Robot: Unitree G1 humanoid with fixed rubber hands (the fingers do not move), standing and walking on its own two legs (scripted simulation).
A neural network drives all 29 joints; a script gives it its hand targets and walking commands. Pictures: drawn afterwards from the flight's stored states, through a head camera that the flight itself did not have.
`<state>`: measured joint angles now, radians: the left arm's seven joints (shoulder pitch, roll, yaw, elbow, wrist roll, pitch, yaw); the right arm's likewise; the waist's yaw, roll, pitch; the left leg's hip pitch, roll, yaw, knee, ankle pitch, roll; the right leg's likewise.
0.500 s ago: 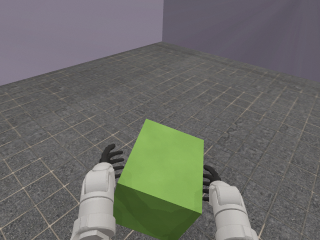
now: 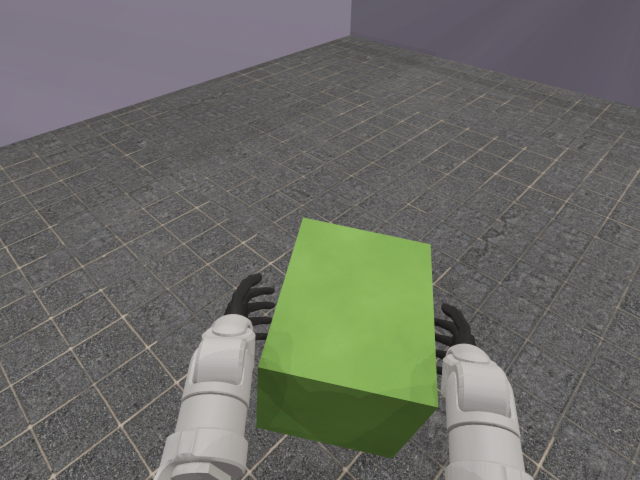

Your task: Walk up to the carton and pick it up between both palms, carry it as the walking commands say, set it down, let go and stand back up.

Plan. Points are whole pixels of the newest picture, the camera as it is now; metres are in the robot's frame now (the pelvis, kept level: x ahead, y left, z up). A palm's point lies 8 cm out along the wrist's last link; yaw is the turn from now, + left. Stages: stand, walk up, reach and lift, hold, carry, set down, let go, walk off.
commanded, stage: reach and lift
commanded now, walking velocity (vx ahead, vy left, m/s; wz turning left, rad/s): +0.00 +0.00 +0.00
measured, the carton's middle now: (345, 333) +0.37 -0.01 -0.03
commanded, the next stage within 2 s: hold in 0.22 s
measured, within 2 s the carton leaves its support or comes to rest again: neither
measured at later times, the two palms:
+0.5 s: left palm (211, 375) +0.26 +0.15 +0.05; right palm (454, 363) +0.27 -0.14 +0.06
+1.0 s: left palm (206, 366) +0.26 +0.15 +0.07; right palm (458, 397) +0.24 -0.14 +0.05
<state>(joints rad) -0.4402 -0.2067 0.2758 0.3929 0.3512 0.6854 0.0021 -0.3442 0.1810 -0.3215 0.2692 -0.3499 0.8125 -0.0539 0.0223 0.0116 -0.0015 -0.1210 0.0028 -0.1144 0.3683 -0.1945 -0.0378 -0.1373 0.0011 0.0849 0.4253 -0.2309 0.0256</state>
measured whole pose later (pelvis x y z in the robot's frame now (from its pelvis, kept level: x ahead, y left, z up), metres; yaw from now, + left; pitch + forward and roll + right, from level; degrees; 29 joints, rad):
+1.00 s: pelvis -0.06 +0.02 -0.01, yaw +0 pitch -10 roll -1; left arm -0.48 -0.21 0.40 0.52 0.36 0.65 0.00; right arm -0.42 0.09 -0.28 0.54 -0.33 0.75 0.00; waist 0.00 0.00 0.00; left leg -0.12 -0.01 -0.11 0.46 -0.20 -0.03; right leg -0.10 0.00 0.09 0.44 -0.23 0.03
